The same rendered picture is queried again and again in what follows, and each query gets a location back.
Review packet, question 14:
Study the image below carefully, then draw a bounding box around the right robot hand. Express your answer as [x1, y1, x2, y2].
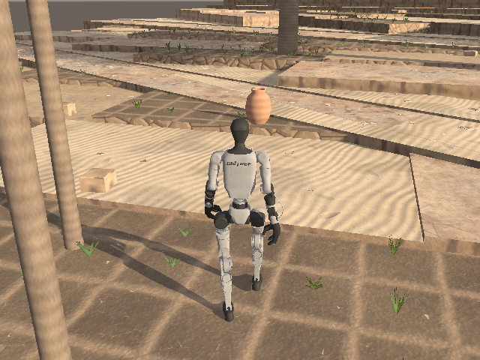
[262, 223, 281, 245]

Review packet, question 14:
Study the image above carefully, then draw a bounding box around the robot right foot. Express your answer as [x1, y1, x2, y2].
[252, 274, 263, 291]

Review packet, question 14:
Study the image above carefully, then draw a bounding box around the right robot forearm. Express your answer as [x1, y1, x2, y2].
[264, 183, 279, 224]

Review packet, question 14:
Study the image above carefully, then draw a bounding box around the robot left upper arm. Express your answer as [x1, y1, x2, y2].
[207, 151, 224, 191]

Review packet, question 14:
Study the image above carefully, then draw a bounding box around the robot torso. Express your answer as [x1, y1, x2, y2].
[223, 147, 258, 225]

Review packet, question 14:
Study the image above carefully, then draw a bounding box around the robot right upper arm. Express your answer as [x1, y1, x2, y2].
[255, 151, 272, 194]

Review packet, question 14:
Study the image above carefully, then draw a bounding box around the left robot hand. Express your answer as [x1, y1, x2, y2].
[205, 205, 222, 219]

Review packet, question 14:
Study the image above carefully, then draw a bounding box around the left robot forearm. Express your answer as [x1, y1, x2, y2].
[205, 180, 216, 208]

